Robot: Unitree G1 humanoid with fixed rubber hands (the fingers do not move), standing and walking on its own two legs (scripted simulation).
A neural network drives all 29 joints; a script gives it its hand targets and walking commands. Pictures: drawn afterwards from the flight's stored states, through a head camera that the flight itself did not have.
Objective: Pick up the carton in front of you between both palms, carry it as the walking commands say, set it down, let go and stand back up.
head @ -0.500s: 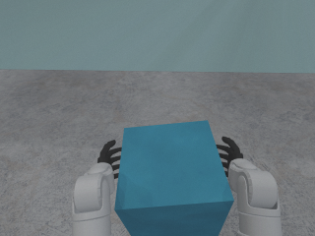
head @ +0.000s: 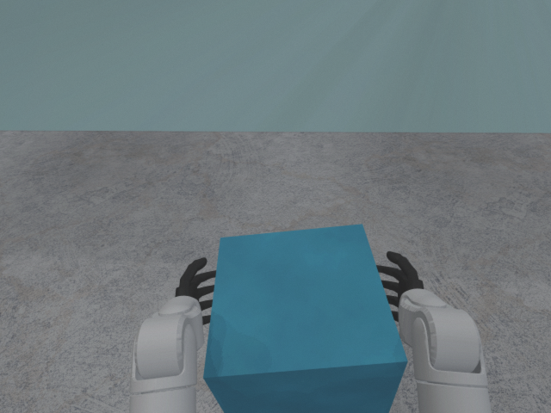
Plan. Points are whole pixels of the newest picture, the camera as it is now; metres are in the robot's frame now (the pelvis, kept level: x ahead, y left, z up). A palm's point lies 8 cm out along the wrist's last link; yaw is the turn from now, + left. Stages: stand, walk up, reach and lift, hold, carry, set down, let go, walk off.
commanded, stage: carry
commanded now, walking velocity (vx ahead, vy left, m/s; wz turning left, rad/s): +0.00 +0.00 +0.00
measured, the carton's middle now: (301, 336) +0.25 +0.00 +0.00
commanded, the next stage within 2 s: hold in 1.02 s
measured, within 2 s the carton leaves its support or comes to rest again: neither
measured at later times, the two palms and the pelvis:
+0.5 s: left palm (199, 333) +0.24 +0.14 +0.04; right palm (414, 327) +0.25 -0.16 +0.04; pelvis -0.04 -0.01 +0.00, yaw +0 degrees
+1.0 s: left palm (204, 335) +0.24 +0.13 +0.04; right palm (421, 330) +0.24 -0.17 +0.04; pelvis -0.05 -0.02 +0.00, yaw +0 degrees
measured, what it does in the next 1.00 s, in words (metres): stands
